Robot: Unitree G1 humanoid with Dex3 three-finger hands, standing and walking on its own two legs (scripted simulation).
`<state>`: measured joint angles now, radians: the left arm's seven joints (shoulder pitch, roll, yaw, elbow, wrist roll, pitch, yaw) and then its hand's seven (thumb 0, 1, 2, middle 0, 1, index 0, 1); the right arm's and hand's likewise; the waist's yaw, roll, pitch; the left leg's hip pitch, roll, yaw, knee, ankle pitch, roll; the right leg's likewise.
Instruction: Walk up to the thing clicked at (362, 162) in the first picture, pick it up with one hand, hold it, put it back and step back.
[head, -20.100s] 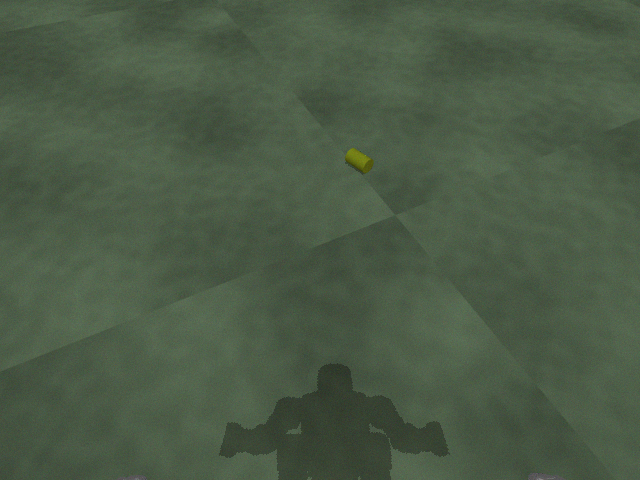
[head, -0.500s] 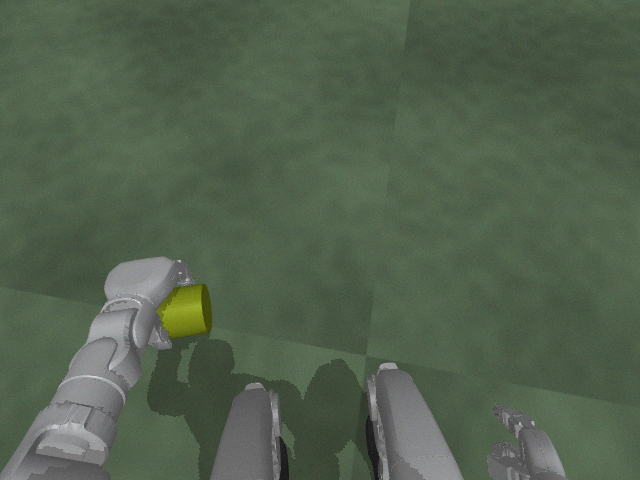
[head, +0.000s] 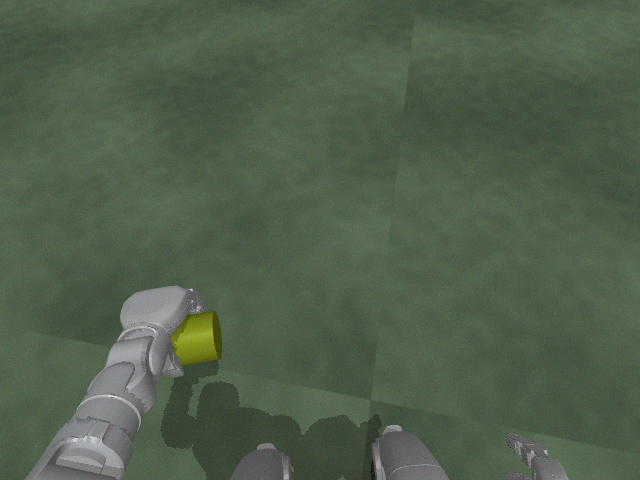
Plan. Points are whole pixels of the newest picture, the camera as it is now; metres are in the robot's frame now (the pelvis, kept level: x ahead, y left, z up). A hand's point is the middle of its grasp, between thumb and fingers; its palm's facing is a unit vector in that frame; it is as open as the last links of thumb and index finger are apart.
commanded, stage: lift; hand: left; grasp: from above
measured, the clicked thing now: (178, 341) +0.33 +0.22 -0.11
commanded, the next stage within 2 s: hold in 0.08 s
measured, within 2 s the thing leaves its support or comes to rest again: neither
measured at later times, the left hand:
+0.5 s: hand (156, 316) +0.34 +0.23 -0.03, palm faces -0.46 -0.05 -0.88, open 9.9 cm
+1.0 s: hand (152, 318) +0.32 +0.22 -0.01, palm faces -0.47 -0.03 -0.88, open 9.8 cm
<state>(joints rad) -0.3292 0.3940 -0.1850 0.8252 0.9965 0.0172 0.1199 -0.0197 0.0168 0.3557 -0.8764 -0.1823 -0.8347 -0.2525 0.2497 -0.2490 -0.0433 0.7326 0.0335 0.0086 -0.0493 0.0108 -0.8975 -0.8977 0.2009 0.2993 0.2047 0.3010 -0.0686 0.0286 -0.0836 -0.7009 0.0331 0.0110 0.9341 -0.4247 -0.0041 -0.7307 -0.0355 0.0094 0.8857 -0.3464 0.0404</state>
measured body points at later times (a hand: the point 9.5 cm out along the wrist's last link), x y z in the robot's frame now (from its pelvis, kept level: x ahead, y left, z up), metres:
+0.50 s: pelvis +0.03 +0.00 +0.03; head +0.06 +0.00 +0.48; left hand +0.36 +0.23 +0.02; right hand +0.13 -0.27 -0.09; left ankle +0.02 +0.12 -0.69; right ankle +0.05 -0.15 -0.69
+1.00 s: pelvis +0.02 +0.00 +0.04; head +0.05 -0.01 +0.49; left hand +0.34 +0.22 +0.04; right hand +0.14 -0.27 -0.08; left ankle +0.02 +0.12 -0.69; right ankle +0.05 -0.15 -0.69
